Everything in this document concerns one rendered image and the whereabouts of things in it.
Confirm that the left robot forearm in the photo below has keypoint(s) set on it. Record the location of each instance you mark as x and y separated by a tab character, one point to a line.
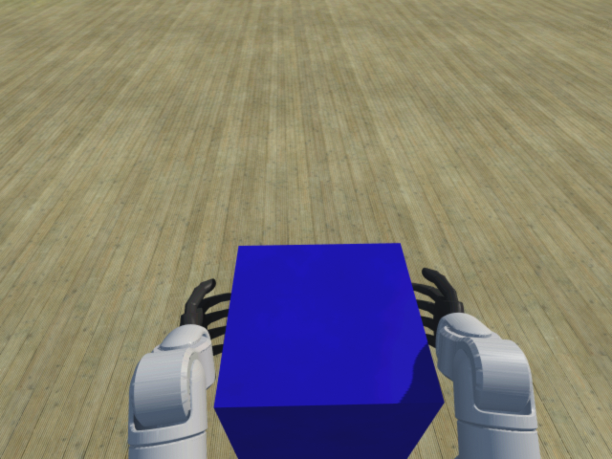
168	415

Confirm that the robot right hand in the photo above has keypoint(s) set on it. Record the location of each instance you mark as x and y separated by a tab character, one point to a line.
445	297

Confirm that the robot left hand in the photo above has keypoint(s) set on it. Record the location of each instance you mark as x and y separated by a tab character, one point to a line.
196	307

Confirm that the right robot forearm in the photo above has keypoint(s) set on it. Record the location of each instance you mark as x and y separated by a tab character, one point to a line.
493	390

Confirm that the carton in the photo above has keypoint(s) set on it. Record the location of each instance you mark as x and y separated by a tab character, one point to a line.
325	355

